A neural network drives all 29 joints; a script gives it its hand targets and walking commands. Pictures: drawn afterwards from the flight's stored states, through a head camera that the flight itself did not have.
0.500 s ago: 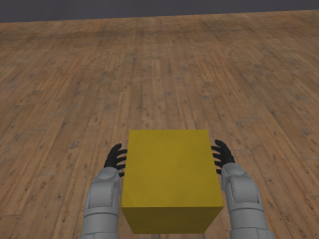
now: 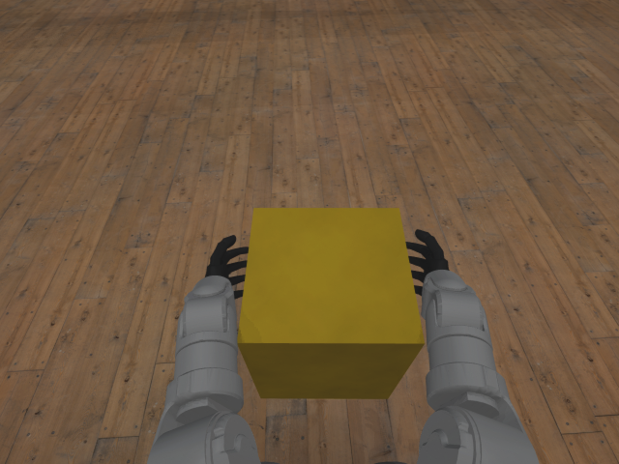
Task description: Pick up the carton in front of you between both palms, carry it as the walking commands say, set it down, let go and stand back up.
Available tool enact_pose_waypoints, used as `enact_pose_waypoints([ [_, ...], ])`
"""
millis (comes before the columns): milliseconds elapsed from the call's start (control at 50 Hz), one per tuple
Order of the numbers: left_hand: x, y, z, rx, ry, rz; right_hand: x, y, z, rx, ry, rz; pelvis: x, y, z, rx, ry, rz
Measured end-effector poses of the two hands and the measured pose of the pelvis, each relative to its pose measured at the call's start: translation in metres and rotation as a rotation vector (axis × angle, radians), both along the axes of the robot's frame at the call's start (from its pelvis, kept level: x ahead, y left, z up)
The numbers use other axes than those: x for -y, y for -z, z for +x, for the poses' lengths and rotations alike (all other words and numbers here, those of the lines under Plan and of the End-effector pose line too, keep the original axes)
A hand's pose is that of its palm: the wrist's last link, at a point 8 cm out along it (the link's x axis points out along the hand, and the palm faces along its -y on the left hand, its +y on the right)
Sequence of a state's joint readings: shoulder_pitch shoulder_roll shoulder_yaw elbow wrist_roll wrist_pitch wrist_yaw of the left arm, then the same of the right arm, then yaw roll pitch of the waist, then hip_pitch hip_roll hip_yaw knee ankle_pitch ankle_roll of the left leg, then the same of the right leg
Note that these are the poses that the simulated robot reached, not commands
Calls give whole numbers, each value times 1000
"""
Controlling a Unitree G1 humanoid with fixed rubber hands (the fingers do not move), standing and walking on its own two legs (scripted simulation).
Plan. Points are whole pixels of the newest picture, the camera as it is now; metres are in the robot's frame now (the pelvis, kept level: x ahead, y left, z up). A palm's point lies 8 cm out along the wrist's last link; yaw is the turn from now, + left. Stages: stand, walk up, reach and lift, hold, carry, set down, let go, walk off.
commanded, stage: set down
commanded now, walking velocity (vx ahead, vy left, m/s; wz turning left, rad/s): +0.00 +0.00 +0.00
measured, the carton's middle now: (325, 309) +0.34 +0.00 -0.04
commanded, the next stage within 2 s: none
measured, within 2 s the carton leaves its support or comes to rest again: neither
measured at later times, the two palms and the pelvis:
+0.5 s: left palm (247, 323) +0.39 +0.15 -0.18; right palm (403, 323) +0.38 -0.15 -0.18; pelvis -0.02 +0.00 -0.11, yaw +0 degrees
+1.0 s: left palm (260, 342) +0.42 +0.14 -0.34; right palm (391, 344) +0.41 -0.16 -0.33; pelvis -0.04 +0.01 -0.24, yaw -1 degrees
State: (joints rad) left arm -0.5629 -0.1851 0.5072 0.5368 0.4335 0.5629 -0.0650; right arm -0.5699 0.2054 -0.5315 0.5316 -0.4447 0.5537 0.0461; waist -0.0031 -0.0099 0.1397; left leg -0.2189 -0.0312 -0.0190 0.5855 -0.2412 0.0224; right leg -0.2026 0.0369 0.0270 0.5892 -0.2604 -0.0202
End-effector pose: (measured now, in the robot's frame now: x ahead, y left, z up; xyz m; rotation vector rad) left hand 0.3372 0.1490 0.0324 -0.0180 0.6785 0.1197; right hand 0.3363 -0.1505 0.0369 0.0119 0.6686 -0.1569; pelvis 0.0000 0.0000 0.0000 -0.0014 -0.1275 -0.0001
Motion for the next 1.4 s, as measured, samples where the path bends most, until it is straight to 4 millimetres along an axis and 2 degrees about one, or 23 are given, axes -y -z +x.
enact_pose_waypoints([
  [60,1,17,9,-12,16,16,1,17,7,-12,-6,-15,0,5,-4,-56,0,-1],
  [120,2,43,15,-24,32,32,2,44,12,-26,-11,-26,0,12,-9,-137,0,-2],
  [220,2,102,21,-31,46,44,2,102,17,-32,-11,-31,1,30,-17,-299,-3,-2],
  [300,2,151,27,-14,48,46,2,150,23,-16,-4,-29,1,51,-21,-439,-4,-2],
  [380,2,187,37,21,36,30,2,186,32,20,14,-13,0,77,-21,-572,-3,-4],
  [500,3,217,54,49,24,3,3,216,47,50,41,16,-1,112,-17,-704,-1,-8],
  [640,5,251,65,14,28,0,5,249,56,16,53,17,-3,144,-15,-789,0,-10],
  [840,6,317,77,2,44,7,6,313,66,3,52,4,-6,194,-25,-876,3,-14],
  [1100,10,407,93,4,61,13,9,402,77,6,69,4,-8,266,-44,-913,8,-19],
  [1400,12,497,114,-27,89,31,12,495,92,-27,74,-3,-6,334,-58,-906,13,-19],
])
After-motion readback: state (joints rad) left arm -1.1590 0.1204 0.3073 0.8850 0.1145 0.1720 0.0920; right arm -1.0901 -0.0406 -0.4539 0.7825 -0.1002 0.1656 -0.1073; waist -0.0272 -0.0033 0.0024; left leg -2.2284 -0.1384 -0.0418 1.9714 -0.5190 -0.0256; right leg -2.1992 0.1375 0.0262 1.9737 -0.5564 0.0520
